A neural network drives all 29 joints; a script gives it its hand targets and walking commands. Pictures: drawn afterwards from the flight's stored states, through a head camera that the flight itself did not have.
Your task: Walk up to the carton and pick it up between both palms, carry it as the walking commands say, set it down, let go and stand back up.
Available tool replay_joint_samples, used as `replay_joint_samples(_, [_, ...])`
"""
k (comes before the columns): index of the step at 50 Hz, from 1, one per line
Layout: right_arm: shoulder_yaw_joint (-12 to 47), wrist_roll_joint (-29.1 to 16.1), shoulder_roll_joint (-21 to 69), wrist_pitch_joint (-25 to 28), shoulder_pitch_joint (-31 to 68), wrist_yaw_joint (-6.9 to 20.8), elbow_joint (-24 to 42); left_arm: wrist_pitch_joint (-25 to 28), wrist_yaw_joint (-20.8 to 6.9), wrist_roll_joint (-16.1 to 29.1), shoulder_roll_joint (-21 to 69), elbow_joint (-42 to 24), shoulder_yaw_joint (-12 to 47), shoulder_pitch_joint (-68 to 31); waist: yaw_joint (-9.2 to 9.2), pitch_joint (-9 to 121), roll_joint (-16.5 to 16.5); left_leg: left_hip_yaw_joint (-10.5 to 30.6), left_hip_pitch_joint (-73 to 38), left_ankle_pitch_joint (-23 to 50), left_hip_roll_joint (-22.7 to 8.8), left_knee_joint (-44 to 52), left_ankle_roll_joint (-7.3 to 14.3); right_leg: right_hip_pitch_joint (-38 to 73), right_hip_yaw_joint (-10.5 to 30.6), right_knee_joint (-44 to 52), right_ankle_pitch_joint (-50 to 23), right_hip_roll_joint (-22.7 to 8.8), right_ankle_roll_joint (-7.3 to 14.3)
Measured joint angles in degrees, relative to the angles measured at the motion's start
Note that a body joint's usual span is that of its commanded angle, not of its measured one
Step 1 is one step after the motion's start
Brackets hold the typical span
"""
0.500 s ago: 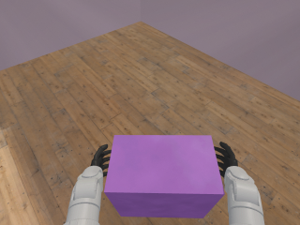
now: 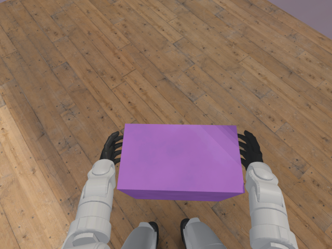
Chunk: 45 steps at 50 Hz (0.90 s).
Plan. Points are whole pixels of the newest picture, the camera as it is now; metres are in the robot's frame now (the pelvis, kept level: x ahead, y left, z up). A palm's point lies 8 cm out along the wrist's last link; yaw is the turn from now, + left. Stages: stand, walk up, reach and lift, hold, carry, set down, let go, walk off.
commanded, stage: set down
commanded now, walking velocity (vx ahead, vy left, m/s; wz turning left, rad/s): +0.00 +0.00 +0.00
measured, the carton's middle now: (178, 167) +0.32 -0.04 -0.14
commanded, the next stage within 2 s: none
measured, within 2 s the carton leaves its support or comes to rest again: neither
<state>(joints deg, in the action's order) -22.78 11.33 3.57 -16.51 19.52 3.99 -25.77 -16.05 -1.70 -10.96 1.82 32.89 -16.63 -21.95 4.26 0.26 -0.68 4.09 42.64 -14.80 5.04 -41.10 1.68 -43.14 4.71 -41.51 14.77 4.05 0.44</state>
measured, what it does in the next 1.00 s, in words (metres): lowers itself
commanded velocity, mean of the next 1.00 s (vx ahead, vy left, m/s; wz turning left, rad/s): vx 0.00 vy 0.00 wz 0.00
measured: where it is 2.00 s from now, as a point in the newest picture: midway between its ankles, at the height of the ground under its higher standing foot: outside the picture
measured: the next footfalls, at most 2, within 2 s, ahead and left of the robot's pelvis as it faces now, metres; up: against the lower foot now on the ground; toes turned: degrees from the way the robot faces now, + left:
none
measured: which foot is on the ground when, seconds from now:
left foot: down 0.00-1.00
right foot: down 0.00-1.00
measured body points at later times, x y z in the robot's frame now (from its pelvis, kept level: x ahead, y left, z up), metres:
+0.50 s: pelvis -0.02 +0.00 -0.08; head +0.16 +0.00 +0.34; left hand +0.39 +0.16 -0.16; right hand +0.35 -0.21 -0.14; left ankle +0.04 +0.10 -0.71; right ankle +0.04 -0.11 -0.71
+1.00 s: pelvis -0.03 +0.01 -0.14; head +0.20 +0.00 +0.24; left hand +0.41 +0.15 -0.25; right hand +0.37 -0.22 -0.24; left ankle +0.04 +0.10 -0.71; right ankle +0.04 -0.11 -0.71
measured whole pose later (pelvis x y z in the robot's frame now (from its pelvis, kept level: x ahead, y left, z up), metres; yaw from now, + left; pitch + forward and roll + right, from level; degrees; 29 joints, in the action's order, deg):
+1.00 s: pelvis -0.03 +0.01 -0.14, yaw +0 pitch +44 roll +0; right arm -25.2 4.5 -1.2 -14.0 37.9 0.7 -34.2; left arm -14.6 1.4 -5.4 -4.3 41.2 -16.0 -41.3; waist 4.0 15.3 -1.9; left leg 2.4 97.4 -24.9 7.0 -78.1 1.1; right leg -97.4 3.6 -77.9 24.8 5.6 -0.8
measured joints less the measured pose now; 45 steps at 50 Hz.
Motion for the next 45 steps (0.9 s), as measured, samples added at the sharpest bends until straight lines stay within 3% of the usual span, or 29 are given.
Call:
replay_joint_samples(8, [-1.59,-0.64,0.43,-1.12,7.97,-2.07,-2.38,-1.13,-1.78,-0.64,-2.67,3.13,-3.38,-8.52,-0.58,1.97,1.34,0.15,11.57,-1.63,-0.08,-8.78,-1.53,-11.81,-0.81,-9.1,1.48,0.89,1.07])
replay_joint_samples(19, [-4.4,1.43,2.31,-4.22,13.16,-3.64,-3.72,-3.36,-4.14,-2.75,-5.5,8.33,-6.19,-15.32,-0.46,6.2,-1.15,0.87,23.96,-5.14,0.41,-19.23,-1.68,-23.39,-2.31,-18.16,4.7,1.28,0.79])
replay_joint_samples(31, [-2.87,-1.56,-0.83,-1.5,10.91,-2.39,-3.68,-1.85,-0.36,0.97,-3.7,5.99,-2.24,-12.96,-0.25,13.49,-1.27,-0.73,37.77,-8.21,1.39,-26.18,0.19,-36.95,-1.13,-24.87,8.0,1.05,-1.12])
replay_joint_samples(45, [-2.5,-5.82,-3.81,2.34,14.9,-2.24,-6.51,1.07,3.05,4.81,-4.82,5.64,1.19,-15.31,0.17,16.25,-1.43,-1.45,50.56,-9.61,2.11,-33.18,-0.03,-49.91,-0.94,-32.41,9.65,1.11,-1.42])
